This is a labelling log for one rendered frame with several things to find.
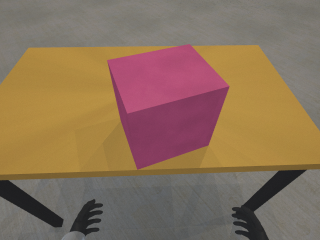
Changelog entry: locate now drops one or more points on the robot right hand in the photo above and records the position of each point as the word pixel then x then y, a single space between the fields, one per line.
pixel 253 225

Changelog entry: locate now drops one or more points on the table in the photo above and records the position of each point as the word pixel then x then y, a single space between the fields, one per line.
pixel 59 118

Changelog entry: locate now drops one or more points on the carton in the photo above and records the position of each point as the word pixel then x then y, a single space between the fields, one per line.
pixel 169 102

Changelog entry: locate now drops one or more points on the robot left hand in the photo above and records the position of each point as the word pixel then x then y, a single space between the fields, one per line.
pixel 81 222

